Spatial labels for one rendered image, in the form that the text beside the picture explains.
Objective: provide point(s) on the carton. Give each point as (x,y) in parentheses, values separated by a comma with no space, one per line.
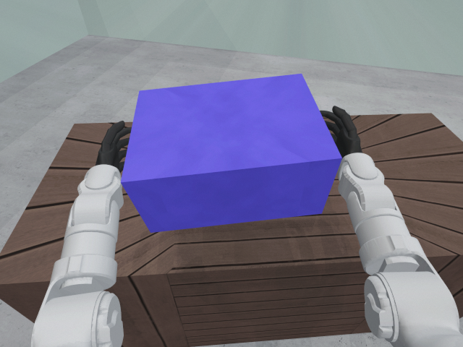
(228,152)

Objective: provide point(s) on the pedestal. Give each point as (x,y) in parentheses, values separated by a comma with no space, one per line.
(276,279)

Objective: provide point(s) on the robot left hand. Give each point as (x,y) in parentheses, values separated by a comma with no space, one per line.
(109,152)

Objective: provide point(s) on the robot left upper arm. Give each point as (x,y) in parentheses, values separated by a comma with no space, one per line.
(82,320)

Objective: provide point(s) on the robot right hand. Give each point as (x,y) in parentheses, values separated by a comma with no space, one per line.
(345,133)

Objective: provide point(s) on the robot right upper arm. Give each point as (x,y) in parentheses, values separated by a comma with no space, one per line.
(411,309)

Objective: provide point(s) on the left robot forearm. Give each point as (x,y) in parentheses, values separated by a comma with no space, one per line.
(87,260)

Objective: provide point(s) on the right robot forearm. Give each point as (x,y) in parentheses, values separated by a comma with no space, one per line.
(385,242)

